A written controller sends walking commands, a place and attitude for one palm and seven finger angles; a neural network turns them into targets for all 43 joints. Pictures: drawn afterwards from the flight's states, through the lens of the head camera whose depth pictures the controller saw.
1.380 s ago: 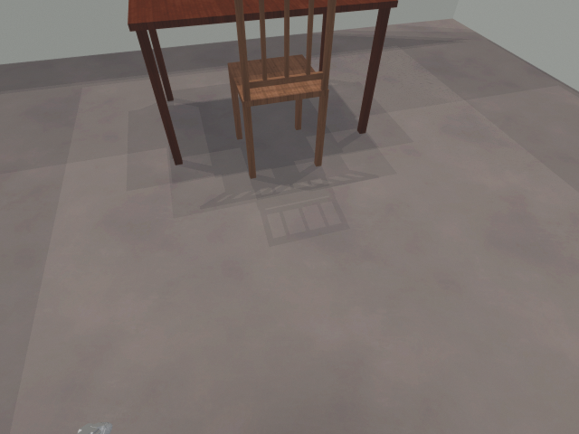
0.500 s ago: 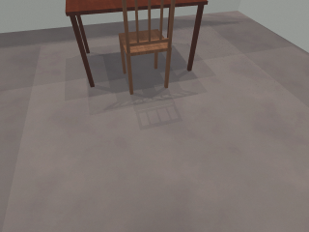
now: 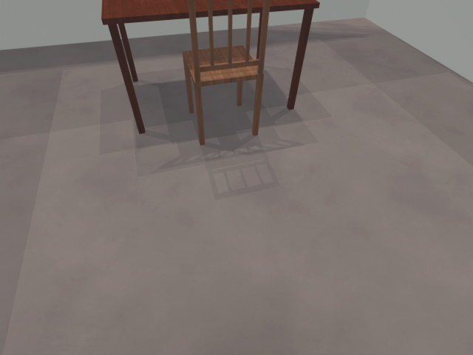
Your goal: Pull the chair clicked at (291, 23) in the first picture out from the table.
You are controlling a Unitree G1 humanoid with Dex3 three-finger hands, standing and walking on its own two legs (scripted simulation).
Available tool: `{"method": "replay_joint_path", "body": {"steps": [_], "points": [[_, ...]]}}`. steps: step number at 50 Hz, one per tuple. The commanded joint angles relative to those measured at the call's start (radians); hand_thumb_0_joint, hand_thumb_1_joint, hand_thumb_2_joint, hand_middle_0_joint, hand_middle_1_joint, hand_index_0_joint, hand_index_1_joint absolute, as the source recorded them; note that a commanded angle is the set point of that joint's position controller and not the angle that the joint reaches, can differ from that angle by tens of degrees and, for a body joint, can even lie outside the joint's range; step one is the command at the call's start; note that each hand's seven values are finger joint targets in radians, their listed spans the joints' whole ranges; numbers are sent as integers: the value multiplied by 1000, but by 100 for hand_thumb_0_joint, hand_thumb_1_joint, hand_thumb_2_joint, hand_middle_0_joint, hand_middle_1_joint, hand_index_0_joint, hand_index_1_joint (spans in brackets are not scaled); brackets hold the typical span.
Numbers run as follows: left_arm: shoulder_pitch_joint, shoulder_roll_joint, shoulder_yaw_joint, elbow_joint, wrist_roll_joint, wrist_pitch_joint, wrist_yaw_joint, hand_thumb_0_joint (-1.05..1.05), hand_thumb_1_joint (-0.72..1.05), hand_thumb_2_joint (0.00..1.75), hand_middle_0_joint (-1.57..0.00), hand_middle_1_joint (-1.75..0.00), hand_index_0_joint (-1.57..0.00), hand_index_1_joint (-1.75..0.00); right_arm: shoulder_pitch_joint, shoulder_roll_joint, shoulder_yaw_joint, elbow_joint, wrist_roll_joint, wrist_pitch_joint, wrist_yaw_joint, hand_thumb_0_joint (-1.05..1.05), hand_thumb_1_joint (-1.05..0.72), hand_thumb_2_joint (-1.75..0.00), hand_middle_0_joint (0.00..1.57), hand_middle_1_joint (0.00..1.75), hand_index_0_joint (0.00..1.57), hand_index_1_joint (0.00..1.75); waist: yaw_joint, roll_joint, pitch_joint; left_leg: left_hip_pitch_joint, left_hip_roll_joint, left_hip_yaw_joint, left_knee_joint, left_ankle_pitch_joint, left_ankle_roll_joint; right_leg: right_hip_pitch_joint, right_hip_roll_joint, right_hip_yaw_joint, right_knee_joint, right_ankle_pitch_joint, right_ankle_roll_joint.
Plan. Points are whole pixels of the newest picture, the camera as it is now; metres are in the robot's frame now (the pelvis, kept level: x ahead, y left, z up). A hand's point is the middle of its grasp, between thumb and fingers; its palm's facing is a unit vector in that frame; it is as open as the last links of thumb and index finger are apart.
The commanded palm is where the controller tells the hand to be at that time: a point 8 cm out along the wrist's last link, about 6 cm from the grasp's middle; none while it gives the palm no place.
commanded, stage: look at it before walking up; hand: left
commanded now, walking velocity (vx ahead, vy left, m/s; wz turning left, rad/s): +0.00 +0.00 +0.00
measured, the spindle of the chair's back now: (230, 31) +1.54 +0.13 -0.08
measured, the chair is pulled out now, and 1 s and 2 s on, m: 0.00 0.00 0.00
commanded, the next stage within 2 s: walk to a spot facing it in 0.06 s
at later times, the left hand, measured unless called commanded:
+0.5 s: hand out of the picture +0.05 +0.18 -0.18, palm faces -0.10 -0.97 -0.21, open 7.4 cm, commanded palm none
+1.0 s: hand (162, 351) +0.17 +0.16 -0.20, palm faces -0.16 -0.98 -0.14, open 7.4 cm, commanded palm none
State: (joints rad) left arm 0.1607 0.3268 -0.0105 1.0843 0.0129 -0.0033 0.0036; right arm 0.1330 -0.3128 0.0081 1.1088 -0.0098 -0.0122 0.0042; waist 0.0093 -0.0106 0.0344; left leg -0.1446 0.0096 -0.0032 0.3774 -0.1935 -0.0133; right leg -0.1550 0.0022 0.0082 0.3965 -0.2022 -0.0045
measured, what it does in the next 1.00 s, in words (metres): walks ahead, turning right: left foot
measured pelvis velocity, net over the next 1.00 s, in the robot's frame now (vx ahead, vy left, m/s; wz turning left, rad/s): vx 0.22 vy -0.01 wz -0.30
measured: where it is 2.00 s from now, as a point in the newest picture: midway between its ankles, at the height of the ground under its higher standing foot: (278, 281)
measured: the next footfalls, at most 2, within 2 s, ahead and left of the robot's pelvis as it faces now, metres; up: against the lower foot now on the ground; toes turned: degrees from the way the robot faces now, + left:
left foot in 0.98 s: +0.39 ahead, +0.04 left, +0.00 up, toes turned -10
right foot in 1.60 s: +0.48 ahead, -0.25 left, +0.00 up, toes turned -36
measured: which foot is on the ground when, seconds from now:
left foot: down 0.00-0.50, up 0.52-0.96, down 0.98-1.00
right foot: down 0.00-0.98, up 1.00-1.00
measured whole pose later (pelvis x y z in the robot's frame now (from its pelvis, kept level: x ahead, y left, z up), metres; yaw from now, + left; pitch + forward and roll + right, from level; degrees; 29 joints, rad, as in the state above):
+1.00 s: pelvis +0.22 -0.01 -0.03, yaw -17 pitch -1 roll -2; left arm 0.49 0.14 0.05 1.12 0.02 -0.05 0.02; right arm 0.08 -0.14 -0.04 0.95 -0.03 -0.07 0.02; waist 0.06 -0.02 0.05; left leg -0.43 0.07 0.11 0.63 -0.17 0.04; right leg -0.02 0.04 0.06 0.63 -0.49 -0.03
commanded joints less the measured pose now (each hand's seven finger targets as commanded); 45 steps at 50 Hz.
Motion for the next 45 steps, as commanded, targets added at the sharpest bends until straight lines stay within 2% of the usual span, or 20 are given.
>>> {"method": "replay_joint_path", "body": {"steps": [1,8,9,10,13,15,17,18,20,22,23,24,25,26,27,29,32,39,42,45], "points": [[-21,185,36,-55,-2,-23,10,0,90,90,-20,-30,-20,-30,-38,-186,-35,-55,1,-19,-16,0,-90,-90,20,30,20,30,-4,20,-54,6,109,-88,-69,104,35,-2,-112,100,-74,90,-23],[-15,185,35,-49,-2,-24,11,0,90,90,-20,-30,-20,-30,-34,-185,-34,-48,0,-18,-16,0,-90,-90,20,30,20,30,-5,13,-45,8,106,-87,-72,89,32,-9,-113,105,-84,70,-23],[21,112,22,-33,-4,-16,12,0,90,90,-20,-30,-20,-30,-7,-115,-18,-32,-5,-12,-16,0,-90,-90,20,30,20,30,-4,11,-61,23,105,-67,-59,56,22,-14,-110,109,-86,30,-16],[47,79,16,-23,-3,-5,12,0,90,90,-20,-30,-20,-30,28,-77,-12,-22,-7,-5,-15,0,-90,-90,20,30,20,30,-5,8,-53,20,98,-50,-41,-16,17,-30,-101,117,-75,-50,-17],[79,87,35,-45,6,14,-4,0,90,90,-20,-30,-20,-30,69,-85,-30,-36,-14,4,-13,0,-90,-90,20,30,20,30,-4,13,51,-63,99,-37,-31,-328,31,-139,-69,161,-61,-324,-44],[99,77,47,-73,9,15,-14,0,90,90,-20,-30,-20,-30,87,-101,-47,-59,-15,2,-13,0,-90,-90,20,30,20,30,-4,35,103,-80,125,-60,-40,-421,51,-219,-38,163,-8,-371,-57],[107,44,55,-103,10,8,-21,0,90,90,-20,-30,-20,-30,133,-122,-64,-72,-14,-7,-17,0,-90,-90,20,30,20,30,-21,97,110,-38,201,-149,-92,-480,99,-299,17,105,140,-328,-54],[114,15,57,-114,8,1,-25,0,90,90,-20,-30,-20,-30,149,-141,-75,-79,-13,-14,-19,0,-90,-90,20,30,20,30,-24,159,91,7,269,-211,-133,-475,134,-336,44,35,257,-253,-44],[72,-14,64,-147,10,-7,-32,0,90,90,-20,-30,-20,-30,170,-134,-89,-88,-13,-29,-19,0,-90,-90,20,30,20,30,-36,200,83,36,350,-210,-157,-331,188,-372,-10,-28,383,-269,-25],[103,-41,70,-144,11,-17,-38,0,90,90,-20,-30,-20,-30,153,-106,-87,-93,-16,-34,-20,0,-90,-90,20,30,20,30,-10,146,74,-9,334,-106,-81,-169,167,-270,-35,-59,306,-245,-20],[179,-55,73,-118,11,-20,-38,0,90,90,-20,-30,-20,-30,126,-93,-85,-95,-16,-34,-20,0,-90,-90,20,30,20,30,29,125,60,-81,297,-28,11,-135,132,-133,-22,-87,216,-167,-21],[293,-42,81,-78,14,-27,-34,0,90,90,-20,-30,-20,-30,107,-67,-79,-101,-14,-34,-18,0,-90,-90,20,30,20,30,80,35,24,-189,227,50,194,-165,85,47,-13,-63,99,-103,-36],[427,64,104,-38,20,-44,-18,0,90,90,-20,-30,-20,-30,83,5,-64,-137,0,-37,-10,0,-90,-90,20,30,20,30,130,-278,-4,-439,90,187,540,-276,19,222,-232,316,-76,-205,-114],[516,115,109,-19,0,-53,0,0,90,90,-20,-30,-20,-30,-3,11,-58,-189,-5,-45,-3,0,-90,-90,20,30,20,30,151,-339,16,-592,43,132,719,-385,10,236,-371,595,-198,-65,-186],[501,85,103,-17,1,-54,10,0,90,90,-20,-30,-20,-30,-58,2,-64,-193,-7,-48,-4,0,-90,-90,20,30,20,30,142,-214,53,-617,78,42,795,-324,15,183,-367,600,-196,-13,-219],[382,18,84,-47,8,-57,13,0,90,90,-20,-30,-20,-30,-26,25,-69,-166,-13,-45,1,0,-90,-90,20,30,20,30,64,-37,89,-591,123,19,808,-182,3,90,-316,457,-180,-45,-239],[338,-22,77,-57,10,-70,15,0,90,90,-20,-30,-20,-30,46,64,-75,-135,-18,-29,11,0,-90,-90,20,30,20,30,13,-44,55,-516,122,48,741,-61,-20,32,-237,287,-203,16,-197],[405,-48,74,-11,10,-86,24,0,90,90,-20,-30,-20,-30,-76,93,-75,-197,-11,-30,24,0,-90,-90,20,30,20,30,37,-82,80,-585,112,72,563,27,-29,129,-204,224,-200,225,-188],[405,-45,76,1,14,-80,30,0,90,90,-20,-30,-20,-30,-136,107,-69,-223,-7,-39,29,0,-90,-90,20,30,20,30,52,-100,93,-499,96,86,421,9,-12,128,-201,206,-180,287,-173],[371,-22,84,1,14,-76,29,0,90,90,-20,-30,-20,-30,-91,98,-71,-212,-4,-49,25,0,-90,-90,20,30,20,30,20,-103,81,-288,45,120,287,-22,17,78,-190,179,-105,414,-153]]}}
